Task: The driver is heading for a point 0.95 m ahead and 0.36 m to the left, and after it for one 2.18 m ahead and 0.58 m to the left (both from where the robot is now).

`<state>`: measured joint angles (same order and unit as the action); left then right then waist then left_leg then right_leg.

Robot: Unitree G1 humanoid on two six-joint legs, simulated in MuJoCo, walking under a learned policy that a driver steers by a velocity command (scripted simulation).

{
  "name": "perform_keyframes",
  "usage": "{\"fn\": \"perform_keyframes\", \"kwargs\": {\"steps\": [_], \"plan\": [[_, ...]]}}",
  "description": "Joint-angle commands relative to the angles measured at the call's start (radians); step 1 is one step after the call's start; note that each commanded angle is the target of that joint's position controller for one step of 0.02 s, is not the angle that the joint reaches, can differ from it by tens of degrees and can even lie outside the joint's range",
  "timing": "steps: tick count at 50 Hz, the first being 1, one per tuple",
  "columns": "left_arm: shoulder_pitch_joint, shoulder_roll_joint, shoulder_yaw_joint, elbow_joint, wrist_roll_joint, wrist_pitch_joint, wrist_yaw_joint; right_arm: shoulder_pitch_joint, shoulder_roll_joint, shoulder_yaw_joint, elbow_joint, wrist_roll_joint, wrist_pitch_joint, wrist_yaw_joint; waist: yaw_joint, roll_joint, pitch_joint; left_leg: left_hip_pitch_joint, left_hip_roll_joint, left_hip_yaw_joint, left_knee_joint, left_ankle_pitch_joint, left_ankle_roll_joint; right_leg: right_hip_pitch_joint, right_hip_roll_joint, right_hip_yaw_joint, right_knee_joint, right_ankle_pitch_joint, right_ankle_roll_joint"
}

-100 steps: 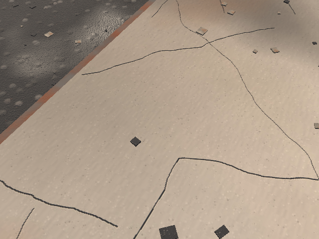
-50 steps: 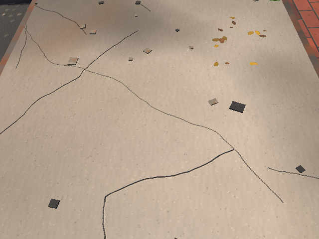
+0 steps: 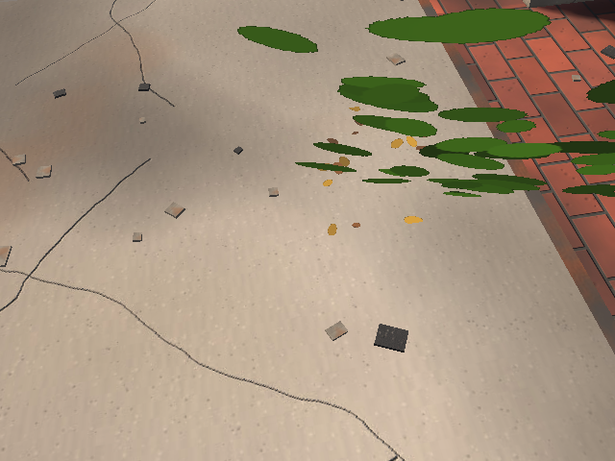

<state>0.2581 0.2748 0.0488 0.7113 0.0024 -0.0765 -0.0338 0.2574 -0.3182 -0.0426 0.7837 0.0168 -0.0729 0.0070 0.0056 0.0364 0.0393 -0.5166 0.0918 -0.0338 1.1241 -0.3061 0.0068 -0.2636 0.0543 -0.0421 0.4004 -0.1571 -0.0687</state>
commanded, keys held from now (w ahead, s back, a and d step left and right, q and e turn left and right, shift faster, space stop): w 0.58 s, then w+q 0.42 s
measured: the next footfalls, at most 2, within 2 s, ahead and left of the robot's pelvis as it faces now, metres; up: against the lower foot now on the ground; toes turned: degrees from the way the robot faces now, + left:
left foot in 0.34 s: +0.38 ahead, +0.15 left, +0.00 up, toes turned +2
right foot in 0.86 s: +0.66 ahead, -0.08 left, +0.00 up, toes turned +7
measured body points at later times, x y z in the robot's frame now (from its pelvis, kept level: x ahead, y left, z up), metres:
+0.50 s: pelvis +0.29 +0.07 +0.00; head +0.32 +0.08 +0.44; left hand +0.36 +0.35 -0.13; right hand +0.41 -0.20 -0.11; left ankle +0.34 +0.15 -0.74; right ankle +0.21 -0.08 -0.66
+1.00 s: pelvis +0.56 +0.01 -0.01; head +0.59 +0.01 +0.44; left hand +0.67 +0.30 -0.10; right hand +0.65 -0.26 -0.13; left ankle +0.44 +0.14 -0.65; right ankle +0.62 -0.08 -0.74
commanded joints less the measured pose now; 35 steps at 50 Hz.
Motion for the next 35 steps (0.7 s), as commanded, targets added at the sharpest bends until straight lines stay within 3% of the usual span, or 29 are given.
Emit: {"fn": "perform_keyframes", "kwargs": {"steps": [1,3,7,10,12,15,16,17,18,19,20,21,22,23,24,27,31,35], "plan": [[-0.025,0.127,0.034,-0.043,-0.004,-0.034,0.003,0.048,-0.053,-0.015,-0.049,-0.010,0.010,-0.006,-0.033,-0.114,-0.040,-0.104,0.058,-0.029,-0.056,0.092,-0.024,0.071,-0.266,0.251,-0.260,0.155,-0.189],[0.000,0.140,0.038,-0.021,-0.003,-0.034,0.012,-0.031,-0.045,-0.012,-0.074,-0.017,0.008,-0.007,-0.015,-0.091,-0.010,-0.150,0.062,-0.029,-0.175,0.199,-0.037,0.082,-0.255,0.206,-0.277,0.186,-0.185],[0.056,0.168,0.042,0.014,-0.012,-0.022,0.024,-0.179,-0.019,0.002,-0.107,-0.011,-0.010,0.011,0.040,-0.080,0.020,-0.102,0.021,0.009,-0.446,0.408,-0.030,0.100,-0.222,0.123,-0.284,0.176,-0.143],[0.120,0.186,0.047,0.053,-0.020,-0.010,0.026,-0.267,-0.025,0.003,-0.138,-0.002,-0.018,0.027,0.074,-0.078,0.039,-0.105,-0.001,0.012,-0.541,0.425,-0.016,0.181,-0.259,0.132,-0.261,0.155,-0.140],[0.141,0.191,0.049,0.073,-0.024,0.003,0.030,-0.300,-0.037,0.000,-0.158,-0.001,-0.022,0.038,0.073,-0.082,0.044,-0.128,-0.010,0.005,-0.585,0.368,0.007,0.263,-0.292,0.144,-0.221,0.190,-0.129],[0.133,0.209,0.056,0.089,-0.024,0.021,0.039,-0.251,-0.067,-0.012,-0.155,-0.004,-0.025,0.045,0.029,-0.108,0.002,-0.034,-0.045,0.031,-0.622,0.247,0.048,0.341,-0.310,0.146,-0.121,0.388,-0.099],[0.114,0.212,0.055,0.088,-0.023,0.027,0.041,-0.163,-0.090,-0.026,-0.132,-0.007,-0.026,0.041,-0.026,-0.112,-0.055,0.101,-0.079,0.065,-0.646,0.239,0.071,0.335,-0.281,0.118,-0.011,0.551,-0.080],[0.115,0.186,0.043,0.084,-0.015,0.031,0.044,-0.009,-0.139,-0.051,-0.089,-0.009,-0.024,0.031,-0.094,-0.095,-0.164,0.336,-0.074,0.064,-0.635,0.268,0.105,0.259,-0.227,0.077,0.180,0.585,-0.049],[0.161,0.121,0.017,0.057,0.014,0.023,0.046,0.153,-0.226,-0.072,-0.065,-0.019,-0.018,0.021,-0.126,0.050,-0.331,0.684,0.139,-0.182,-0.575,0.318,0.191,0.003,-0.149,0.033,0.521,0.270,-0.005],[0.266,0.027,-0.010,0.057,-0.003,0.002,0.036,0.186,-0.249,-0.076,-0.046,-0.014,-0.014,0.028,-0.074,0.278,-0.438,0.925,0.297,-0.643,-0.734,0.035,0.321,-0.341,0.019,0.091,0.797,-0.410,0.046],[0.168,0.143,0.015,0.058,-0.029,-0.014,0.030,0.171,-0.154,-0.051,-0.054,-0.002,-0.013,0.027,-0.119,0.153,-0.357,0.876,0.272,-0.654,-0.810,-0.119,0.280,-0.454,-0.035,0.184,0.885,-0.424,0.034],[0.069,0.176,0.026,0.024,-0.047,-0.023,0.026,0.095,-0.128,-0.040,-0.062,-0.004,-0.013,0.023,-0.106,0.100,-0.211,0.743,0.245,-0.517,-0.833,-0.087,0.243,-0.505,-0.085,0.149,0.876,-0.329,0.025],[0.022,0.164,0.023,0.016,-0.037,-0.024,0.030,0.033,-0.111,-0.034,-0.071,-0.012,-0.013,0.023,-0.078,0.021,-0.131,0.604,0.210,-0.418,-0.855,0.026,0.230,-0.477,-0.129,0.122,0.834,-0.242,0.028],[0.012,0.152,0.025,0.014,-0.021,-0.021,0.032,-0.008,-0.091,-0.029,-0.075,-0.021,-0.016,0.024,-0.047,0.018,-0.085,0.499,0.179,-0.347,-0.881,0.126,0.228,-0.436,-0.160,0.121,0.777,-0.183,0.036],[0.037,0.138,0.026,0.021,-0.017,-0.013,0.031,-0.029,-0.074,-0.024,-0.077,-0.030,-0.020,0.025,-0.017,0.041,-0.081,0.435,0.152,-0.297,-0.907,0.187,0.223,-0.372,-0.182,0.127,0.750,-0.145,0.042],[0.052,0.096,0.018,0.029,-0.012,0.013,0.036,-0.029,-0.084,-0.029,-0.056,-0.019,-0.036,0.024,0.010,0.041,-0.059,0.354,0.131,-0.194,-0.971,0.293,0.244,-0.343,-0.194,0.109,0.673,-0.092,0.072],[-0.094,0.077,0.011,-0.016,0.001,0.008,0.036,0.024,-0.110,-0.036,-0.020,-0.012,-0.028,0.007,-0.024,0.010,-0.007,0.360,0.096,-0.113,-1.002,0.354,0.228,-0.398,-0.190,0.097,0.436,0.111,0.100],[-0.237,0.059,0.002,-0.052,-0.007,-0.013,0.019,0.099,-0.140,-0.045,0.013,0.001,-0.011,-0.006,-0.074,0.010,0.017,0.375,0.077,-0.093,-0.981,0.313,0.203,-0.329,-0.133,0.074,0.204,0.250,0.111]]}}
Velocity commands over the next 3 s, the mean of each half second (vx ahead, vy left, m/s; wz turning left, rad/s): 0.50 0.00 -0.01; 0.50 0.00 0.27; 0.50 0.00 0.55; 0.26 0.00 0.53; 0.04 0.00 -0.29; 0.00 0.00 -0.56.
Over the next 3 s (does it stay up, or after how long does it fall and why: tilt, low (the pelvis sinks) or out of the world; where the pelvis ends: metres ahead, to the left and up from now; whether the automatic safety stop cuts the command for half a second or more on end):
stays up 1.05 0.26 -0.01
